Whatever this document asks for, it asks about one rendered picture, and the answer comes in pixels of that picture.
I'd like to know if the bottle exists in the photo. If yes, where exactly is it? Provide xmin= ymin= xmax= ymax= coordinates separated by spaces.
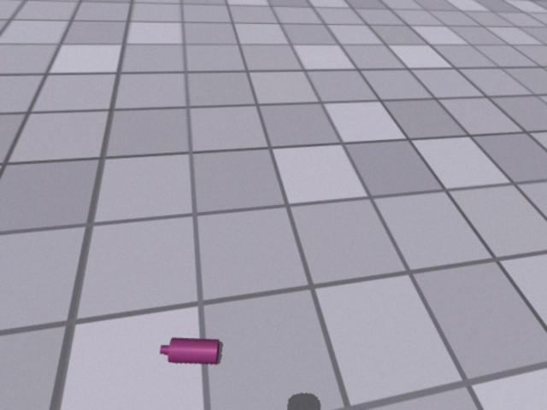
xmin=160 ymin=337 xmax=220 ymax=364

